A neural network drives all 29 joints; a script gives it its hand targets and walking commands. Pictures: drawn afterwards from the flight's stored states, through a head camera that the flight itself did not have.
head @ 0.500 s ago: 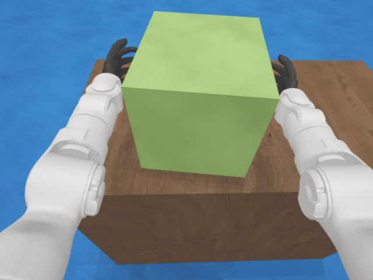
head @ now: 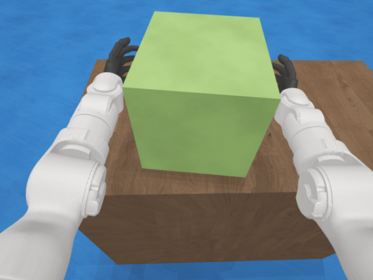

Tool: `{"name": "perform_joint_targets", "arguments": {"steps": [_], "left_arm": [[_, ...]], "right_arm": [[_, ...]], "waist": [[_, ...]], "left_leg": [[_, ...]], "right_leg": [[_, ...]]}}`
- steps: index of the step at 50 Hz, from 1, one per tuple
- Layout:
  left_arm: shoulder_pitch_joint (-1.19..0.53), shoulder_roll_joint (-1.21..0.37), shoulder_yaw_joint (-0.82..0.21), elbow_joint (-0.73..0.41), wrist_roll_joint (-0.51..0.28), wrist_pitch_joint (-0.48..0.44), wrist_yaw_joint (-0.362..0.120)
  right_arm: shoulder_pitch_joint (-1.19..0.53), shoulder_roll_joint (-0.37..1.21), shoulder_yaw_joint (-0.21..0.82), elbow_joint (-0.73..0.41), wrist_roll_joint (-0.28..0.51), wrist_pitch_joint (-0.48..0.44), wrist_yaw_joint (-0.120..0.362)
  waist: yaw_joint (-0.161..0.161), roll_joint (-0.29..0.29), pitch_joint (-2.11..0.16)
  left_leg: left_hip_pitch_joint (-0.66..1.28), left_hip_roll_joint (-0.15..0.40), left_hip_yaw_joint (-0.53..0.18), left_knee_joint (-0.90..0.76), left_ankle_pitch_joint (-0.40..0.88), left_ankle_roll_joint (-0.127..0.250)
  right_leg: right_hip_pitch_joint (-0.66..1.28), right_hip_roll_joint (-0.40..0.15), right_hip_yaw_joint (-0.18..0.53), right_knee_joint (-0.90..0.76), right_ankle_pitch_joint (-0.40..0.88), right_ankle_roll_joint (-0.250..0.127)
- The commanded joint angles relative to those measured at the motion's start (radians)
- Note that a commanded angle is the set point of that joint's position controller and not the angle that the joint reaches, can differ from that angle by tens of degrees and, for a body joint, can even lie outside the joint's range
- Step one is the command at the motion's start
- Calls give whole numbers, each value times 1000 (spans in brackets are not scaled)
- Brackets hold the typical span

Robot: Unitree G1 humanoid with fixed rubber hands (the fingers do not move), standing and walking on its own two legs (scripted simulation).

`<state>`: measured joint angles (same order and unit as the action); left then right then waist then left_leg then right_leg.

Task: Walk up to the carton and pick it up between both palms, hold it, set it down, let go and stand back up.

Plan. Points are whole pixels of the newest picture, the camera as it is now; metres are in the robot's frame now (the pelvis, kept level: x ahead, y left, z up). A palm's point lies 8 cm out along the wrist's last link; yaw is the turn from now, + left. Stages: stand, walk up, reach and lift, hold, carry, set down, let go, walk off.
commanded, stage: reach and lift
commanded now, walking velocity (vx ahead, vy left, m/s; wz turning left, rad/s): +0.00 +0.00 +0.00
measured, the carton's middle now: (199, 94) +0.53 -0.03 +0.12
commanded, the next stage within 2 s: none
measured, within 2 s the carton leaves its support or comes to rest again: leaves its support in 0.60 s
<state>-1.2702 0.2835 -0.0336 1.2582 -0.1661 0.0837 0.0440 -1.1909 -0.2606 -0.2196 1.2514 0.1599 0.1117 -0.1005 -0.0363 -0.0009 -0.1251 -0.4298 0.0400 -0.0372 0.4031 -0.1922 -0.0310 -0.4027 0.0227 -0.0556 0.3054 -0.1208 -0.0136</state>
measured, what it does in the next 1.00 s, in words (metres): stands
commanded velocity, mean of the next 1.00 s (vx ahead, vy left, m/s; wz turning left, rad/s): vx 0.00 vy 0.00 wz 0.00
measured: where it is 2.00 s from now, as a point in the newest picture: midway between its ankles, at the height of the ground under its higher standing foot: outside the picture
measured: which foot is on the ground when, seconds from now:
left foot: down 0.00-1.00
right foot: down 0.00-1.00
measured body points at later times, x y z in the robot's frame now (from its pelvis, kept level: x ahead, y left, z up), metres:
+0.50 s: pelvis +0.00 +0.00 +0.00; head +0.02 +0.01 +0.45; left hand +0.48 +0.15 +0.20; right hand +0.45 -0.20 +0.17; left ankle -0.01 +0.13 -0.74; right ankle +0.00 -0.11 -0.74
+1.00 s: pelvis -0.02 +0.00 +0.00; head -0.04 +0.01 +0.45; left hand +0.44 +0.15 +0.23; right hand +0.42 -0.19 +0.19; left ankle -0.01 +0.13 -0.74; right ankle +0.00 -0.11 -0.74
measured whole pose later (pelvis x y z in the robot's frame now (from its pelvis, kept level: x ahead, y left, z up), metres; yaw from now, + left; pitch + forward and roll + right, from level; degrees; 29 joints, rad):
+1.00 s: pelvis -0.02 +0.00 +0.00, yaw +1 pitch +3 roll +0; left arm -1.12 0.16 0.32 1.04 0.20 0.35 -0.02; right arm -0.98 -0.14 -0.34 1.07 -0.12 0.18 -0.11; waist -0.04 0.00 -0.12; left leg -0.22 0.02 -0.04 0.33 -0.16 -0.03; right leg -0.23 0.00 -0.06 0.30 -0.13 0.00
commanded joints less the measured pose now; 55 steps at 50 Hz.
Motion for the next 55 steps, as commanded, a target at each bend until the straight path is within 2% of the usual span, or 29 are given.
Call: {"name": "perform_joint_targets", "arguments": {"steps": [1, 4, 8, 10, 11, 13, 17, 18, 20, 21, 24, 28, 29, 30, 32, 33, 35, 36, 38, 40, 41, 42, 45, 47, 50, 52, 53, 54, 55], "left_arm": [[-446, -78, 133, -113, 87, -38, -24], [-465, -164, 172, -130, 139, -58, -58], [-456, -420, 262, -150, 287, -55, -152], [-384, -526, 303, -147, 342, -32, -192], [-370, -523, 323, -156, 345, -26, -197], [-351, -548, 324, -196, 357, -12, -199], [-358, -550, 359, -266, 383, 12, -195], [-371, -546, 368, -280, 388, 15, -193], [-398, -555, 354, -334, 384, 22, -186], [-371, -564, 352, -332, 389, 38, -182], [-406, -574, 334, -375, 381, 57, -171], [-400, -589, 327, -380, 363, 99, -158], [-409, -580, 338, -368, 369, 106, -158], [-436, -577, 344, -371, 362, 106, -162], [-422, -577, 347, -356, 354, 127, -161], [-436, -586, 336, -365, 347, 132, -160], [-434, -589, 345, -360, 349, 148, -160], [-456, -578, 355, -374, 343, 150, -160], [-483, -589, 339, -388, 331, 159, -156], [-522, -607, 315, -396, 314, 166, -153], [-505, -608, 321, -386, 313, 178, -150], [-508, -615, 319, -388, 317, 186, -149], [-496, -618, 321, -391, 312, 209, -149], [-519, -625, 297, -409, 291, 216, -146], [-513, -649, 262, -428, 264, 235, -144], [-493, -670, 241, -434, 256, 257, -145], [-492, -662, 250, -424, 261, 264, -149], [-489, -674, 221, -450, 247, 271, -149], [-492, -682, 211, -482, 239, 276, -148]], "right_arm": [[-491, 67, -28, -168, -91, -35, 29], [-497, 183, -35, -181, -144, -54, 56], [-497, 494, -56, -270, -297, -97, 130], [-438, 616, -66, -279, -354, -100, 163], [-422, 624, -58, -277, -352, -93, 169], [-396, 634, -56, -306, -354, -101, 177], [-409, 630, -30, -345, -348, -110, 185], [-421, 625, -26, -359, -352, -117, 187], [-444, 633, -11, -393, -353, -134, 189], [-423, 634, 12, -377, -347, -125, 191], [-434, 635, 36, -379, -332, -133, 196], [-440, 633, 54, -348, -306, -109, 199], [-447, 632, 54, -341, -309, -105, 200], [-485, 640, 52, -374, -300, -112, 197], [-496, 640, 66, -365, -288, -95, 193], [-506, 638, 68, -380, -286, -92, 190], [-513, 645, 71, -373, -271, -77, 186], [-542, 660, 80, -388, -263, -73, 185], [-558, 667, 81, -387, -248, -64, 183], [-593, 672, 86, -408, -233, -62, 178], [-603, 669, 94, -397, -217, -52, 177], [-609, 664, 85, -397, -214, -46, 175], [-615, 662, 102, -383, -190, -31, 171], [-661, 664, 119, -428, -176, -29, 168], [-702, 679, 154, -460, -134, -18, 155], [-694, 666, 168, -458, -101, -3, 147], [-697, 666, 168, -437, -94, 5, 145], [-698, 665, 179, -464, -82, 7, 140], [-710, 674, 202, -490, -65, 10, 136]], "waist": [[-38, -12, -628], [-23, -30, -647], [-13, -37, -667], [-30, -31, -663], [-23, -29, -642], [-42, -6, -639], [-24, 4, -552], [-20, -15, -545], [-24, -13, -560], [-14, -12, -544], [-17, -18, -546], [-14, -6, -505], [-2, -6, -484], [-6, -29, -491], [4, -30, -465], [-9, -30, -475], [-5, -30, -449], [8, -53, -442], [5, -40, -455], [-14, -37, -484], [0, -37, -467], [-7, -31, -450], [6, -37, -433], [-2, -46, -465], [2, -46, -503], [-9, -26, -488], [0, -32, -466], [-11, -24, -488], [-1, -31, -512]], "left_leg": [[165, -35, 97, -43, 294, -7], [168, -39, 110, -53, 310, -2], [197, -52, 121, -87, 324, -1], [210, -58, 116, -101, 340, -1], [197, -58, 112, -106, 342, 3], [233, -57, 102, -99, 371, -6], [292, -57, 104, -82, 395, -14], [292, -60, 107, -82, 382, -12], [315, -59, 108, -76, 385, -16], [317, -57, 106, -77, 385, -17], [335, -55, 99, -74, 384, -20], [343, -53, 84, -88, 330, -24], [337, -54, 85, -90, 313, -21], [319, -60, 89, -90, 295, -13], [276, -64, 81, -111, 237, -5], [278, -66, 76, -112, 230, -3], [251, -72, 75, -128, 186, 1], [234, -77, 75, -132, 166, 11], [236, -79, 79, -133, 149, 10], [236, -82, 74, -129, 152, 8], [242, -81, 71, -130, 148, 8], [246, -81, 69, -130, 141, 6], [247, -85, 70, -134, 127, 8], [257, -87, 63, -131, 123, 10], [267, -91, 59, -109, 183, 7], [301, -89, 54, -103, 214, -2], [297, -92, 57, -102, 209, 2], [310, -93, 58, -97, 218, -1], [330, -90, 55, -88, 248, -2]], "right_leg": [[359, -12, 9, 44, 375, 47], [416, -22, 9, 52, 430, 52], [528, -37, 0, 65, 538, 72], [599, -37, -5, 80, 630, 86], [627, -36, 0, 88, 659, 95], [642, -27, -9, 91, 663, 93], [604, -22, -17, 74, 609, 94], [607, -21, -17, 69, 600, 96], [602, -20, -21, 72, 601, 95], [598, -20, -18, 68, 594, 94], [592, -15, -21, 66, 575, 96], [554, -9, -20, 47, 471, 88], [548, -13, -15, 41, 445, 89], [566, -14, -9, 43, 459, 93], [585, -20, 2, 44, 433, 97], [593, -21, 5, 44, 427, 92], [607, -23, 15, 43, 400, 98], [627, -26, 25, 45, 406, 102], [613, -23, 24, 40, 353, 100], [616, -20, 19, 44, 348, 98], [602, -17, 22, 38, 325, 96], [595, -14, 21, 32, 303, 90], [600, -11, 22, 25, 272, 90], [600, -7, 19, 26, 263, 88], [621, -2, 21, 32, 321, 89], [597, 6, 14, 21, 301, 82], [595, 7, 14, 17, 293, 84], [598, 9, 12, 14, 298, 81], [601, 16, 9, 16, 315, 81]]}}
